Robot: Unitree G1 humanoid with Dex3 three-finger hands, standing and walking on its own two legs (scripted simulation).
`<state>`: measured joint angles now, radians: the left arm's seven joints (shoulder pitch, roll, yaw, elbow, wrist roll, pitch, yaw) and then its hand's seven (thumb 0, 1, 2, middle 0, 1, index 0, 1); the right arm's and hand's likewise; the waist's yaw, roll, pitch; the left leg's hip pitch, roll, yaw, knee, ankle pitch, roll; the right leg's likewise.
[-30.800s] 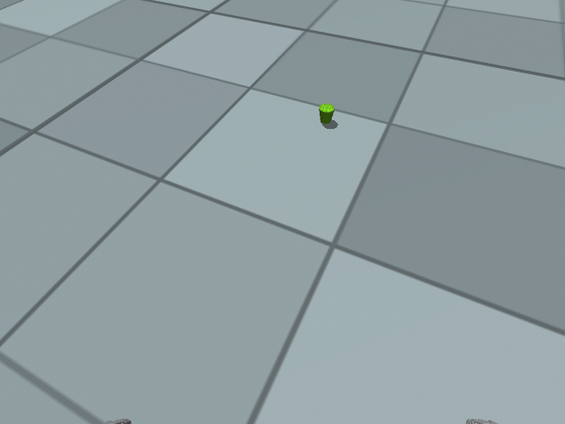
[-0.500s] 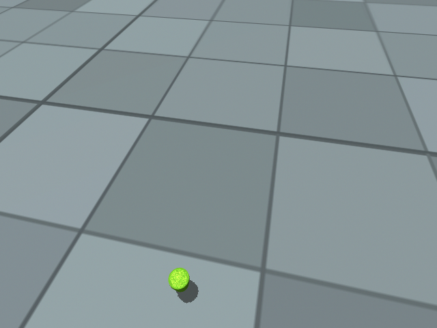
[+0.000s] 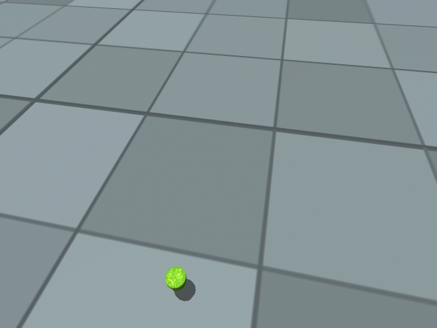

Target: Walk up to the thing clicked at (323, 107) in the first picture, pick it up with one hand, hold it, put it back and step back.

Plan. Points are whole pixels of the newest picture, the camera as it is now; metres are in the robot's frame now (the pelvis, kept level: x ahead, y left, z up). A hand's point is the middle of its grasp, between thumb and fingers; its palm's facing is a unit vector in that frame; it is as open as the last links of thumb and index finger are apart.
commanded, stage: stand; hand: left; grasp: from above
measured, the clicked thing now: (176, 280) +0.40 +0.22 -0.74
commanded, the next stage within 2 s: step back in 0.88 s
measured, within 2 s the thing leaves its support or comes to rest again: neither
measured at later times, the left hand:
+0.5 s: hand out of the picture +0.09 +0.24 -0.15, palm faces +0.00 -0.94 -0.33, open 7.4 cm
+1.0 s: hand out of the picture +0.09 +0.25 -0.16, palm faces +0.03 -0.93 -0.35, open 7.4 cm
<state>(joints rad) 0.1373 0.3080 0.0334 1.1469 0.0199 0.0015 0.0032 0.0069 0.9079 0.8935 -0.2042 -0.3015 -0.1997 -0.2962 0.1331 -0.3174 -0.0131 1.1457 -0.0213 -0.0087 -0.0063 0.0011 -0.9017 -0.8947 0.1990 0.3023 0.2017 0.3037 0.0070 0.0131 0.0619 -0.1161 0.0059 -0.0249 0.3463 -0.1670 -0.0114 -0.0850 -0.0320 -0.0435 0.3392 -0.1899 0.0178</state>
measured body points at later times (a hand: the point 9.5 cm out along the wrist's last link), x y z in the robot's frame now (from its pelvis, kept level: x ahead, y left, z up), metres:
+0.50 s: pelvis +0.01 -0.01 +0.00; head +0.02 -0.01 +0.45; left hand +0.09 +0.29 -0.13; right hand +0.09 -0.30 -0.14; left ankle +0.02 +0.13 -0.75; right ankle +0.00 -0.13 -0.75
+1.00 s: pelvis +0.00 -0.01 -0.01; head +0.04 -0.01 +0.44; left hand +0.09 +0.30 -0.13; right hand +0.09 -0.31 -0.14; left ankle +0.02 +0.12 -0.74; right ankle +0.00 -0.13 -0.75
